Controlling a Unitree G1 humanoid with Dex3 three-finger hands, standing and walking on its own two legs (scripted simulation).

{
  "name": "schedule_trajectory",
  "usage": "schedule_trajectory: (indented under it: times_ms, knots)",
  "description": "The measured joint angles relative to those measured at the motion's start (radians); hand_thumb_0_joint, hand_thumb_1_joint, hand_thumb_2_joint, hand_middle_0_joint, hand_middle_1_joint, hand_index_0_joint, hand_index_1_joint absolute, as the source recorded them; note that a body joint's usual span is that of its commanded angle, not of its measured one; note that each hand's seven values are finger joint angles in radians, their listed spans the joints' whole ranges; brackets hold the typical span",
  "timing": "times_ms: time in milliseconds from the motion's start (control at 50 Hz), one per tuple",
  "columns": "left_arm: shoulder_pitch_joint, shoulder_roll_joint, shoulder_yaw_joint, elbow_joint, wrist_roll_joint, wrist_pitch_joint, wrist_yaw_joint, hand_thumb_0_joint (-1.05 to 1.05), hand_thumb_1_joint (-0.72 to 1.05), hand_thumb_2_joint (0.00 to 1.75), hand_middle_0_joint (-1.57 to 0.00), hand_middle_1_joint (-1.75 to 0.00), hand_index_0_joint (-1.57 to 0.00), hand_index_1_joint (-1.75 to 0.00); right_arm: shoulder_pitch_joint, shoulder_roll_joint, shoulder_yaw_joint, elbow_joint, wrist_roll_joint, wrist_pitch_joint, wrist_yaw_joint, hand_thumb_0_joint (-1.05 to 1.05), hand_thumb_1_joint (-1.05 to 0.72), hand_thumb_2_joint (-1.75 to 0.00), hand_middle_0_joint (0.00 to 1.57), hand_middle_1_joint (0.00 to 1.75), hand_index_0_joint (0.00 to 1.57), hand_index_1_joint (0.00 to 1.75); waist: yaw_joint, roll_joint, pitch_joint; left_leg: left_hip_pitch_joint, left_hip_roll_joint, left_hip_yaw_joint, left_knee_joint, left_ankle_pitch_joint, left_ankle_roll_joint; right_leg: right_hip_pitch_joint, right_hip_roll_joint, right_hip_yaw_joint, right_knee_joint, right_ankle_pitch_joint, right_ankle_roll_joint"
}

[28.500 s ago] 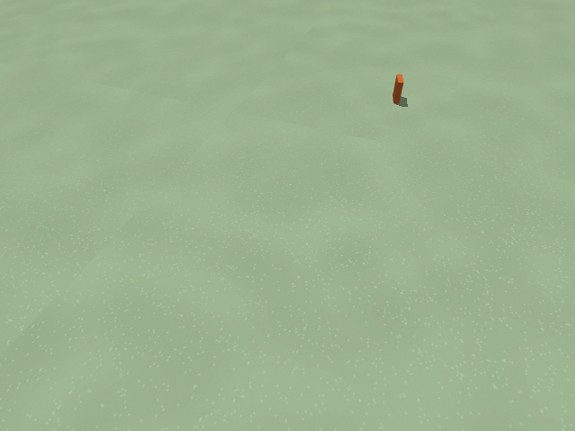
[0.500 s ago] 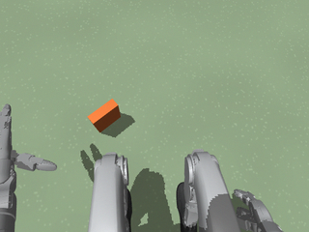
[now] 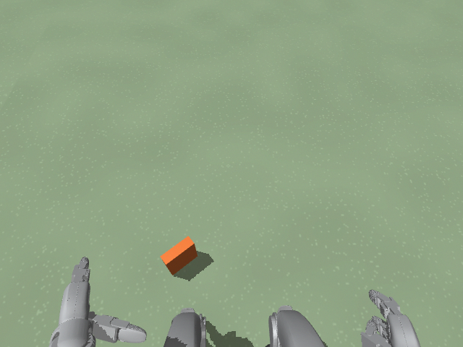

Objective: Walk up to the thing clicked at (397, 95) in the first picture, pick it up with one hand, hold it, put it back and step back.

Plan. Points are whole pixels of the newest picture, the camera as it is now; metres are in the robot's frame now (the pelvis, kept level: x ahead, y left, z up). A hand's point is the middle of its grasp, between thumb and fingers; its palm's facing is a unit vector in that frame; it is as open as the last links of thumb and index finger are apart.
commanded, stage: home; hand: left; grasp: from the side
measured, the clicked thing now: (180, 256) +0.46 +0.19 -0.57
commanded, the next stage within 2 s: stand in 2.00 s
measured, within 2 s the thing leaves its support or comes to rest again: neither
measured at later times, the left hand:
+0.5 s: hand (102, 328) +0.19 +0.20 +0.02, palm faces +0.13 -0.94 -0.30, open 17.5 cm
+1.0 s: hand (108, 334) +0.18 +0.19 +0.02, palm faces +0.12 -0.95 -0.29, open 17.5 cm
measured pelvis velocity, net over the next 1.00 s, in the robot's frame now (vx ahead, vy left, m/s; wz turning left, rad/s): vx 0.01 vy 0.00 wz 0.02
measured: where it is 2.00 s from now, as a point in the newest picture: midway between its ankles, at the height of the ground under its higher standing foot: outside the picture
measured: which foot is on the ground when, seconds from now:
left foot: down 0.00-1.00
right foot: down 0.00-1.00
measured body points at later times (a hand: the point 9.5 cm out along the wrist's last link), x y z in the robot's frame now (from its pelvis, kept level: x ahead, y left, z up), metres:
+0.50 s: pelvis +0.02 +0.01 +0.07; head +0.04 +0.01 +0.52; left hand +0.18 +0.25 +0.04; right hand +0.20 -0.22 +0.01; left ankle +0.03 +0.13 -0.61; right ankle +0.04 -0.12 -0.61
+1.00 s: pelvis +0.01 +0.00 +0.08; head +0.03 +0.01 +0.53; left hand +0.17 +0.24 +0.04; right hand +0.17 -0.24 +0.01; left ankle +0.03 +0.13 -0.61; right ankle +0.04 -0.12 -0.61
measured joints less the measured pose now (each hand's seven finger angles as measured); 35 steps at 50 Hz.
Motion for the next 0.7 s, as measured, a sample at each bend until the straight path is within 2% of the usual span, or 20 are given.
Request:
schedule_trajectory:
  times_ms: [180,300,420,540,700]
  knots:
    - [0.189,-0.054,-0.085,-0.191,-0.016,0.086,0.029,-0.01,-0.54,0.05,-0.06,-0.05,-0.05,-0.05,0.078,0.023,0.013,-0.020,-0.007,-0.031,-0.043,0.01,-0.90,-0.90,0.20,0.31,0.21,0.31,-0.002,0.021,-0.006,0.294,-0.002,0.013,-0.227,0.052,0.008,0.298,0.001,0.004,-0.237,0.058,0.010]
    - [0.291,-0.075,-0.125,-0.309,-0.017,0.108,0.026,-0.01,-0.55,0.05,-0.06,-0.05,-0.05,-0.05,0.092,0.030,0.019,-0.038,-0.016,-0.063,-0.058,0.01,-0.90,-0.90,0.20,0.31,0.21,0.31,0.009,0.042,-0.009,0.416,-0.006,0.022,-0.309,0.070,0.015,0.421,-0.002,0.009,-0.324,0.080,0.017]
    - [0.321,-0.082,-0.128,-0.342,-0.014,0.105,0.007,-0.01,-0.55,0.04,-0.06,-0.05,-0.05,-0.05,0.077,0.036,0.028,-0.055,-0.025,-0.091,-0.053,0.01,-0.90,-0.90,0.20,0.30,0.21,0.31,0.025,0.037,0.017,0.466,-0.010,0.023,-0.346,0.087,0.016,0.472,-0.006,0.009,-0.360,0.094,0.019]
    - [0.314,-0.084,-0.120,-0.320,-0.008,0.100,-0.006,-0.01,-0.54,0.05,-0.06,-0.06,-0.05,-0.05,0.062,0.034,0.029,-0.054,-0.037,-0.114,-0.046,0.01,-0.90,-0.90,0.20,0.30,0.21,0.31,0.034,0.022,0.049,0.478,-0.012,0.020,-0.360,0.099,0.013,0.484,-0.007,0.006,-0.371,0.104,0.017]
    - [0.298,-0.088,-0.119,-0.302,-0.004,0.093,-0.009,-0.01,-0.54,0.05,-0.06,-0.06,-0.05,-0.05,0.071,0.029,0.026,-0.024,-0.041,-0.124,-0.049,0.01,-0.90,-0.90,0.20,0.30,0.21,0.31,0.029,0.025,0.050,0.502,-0.009,0.017,-0.372,0.103,0.010,0.509,-0.004,0.003,-0.384,0.108,0.014]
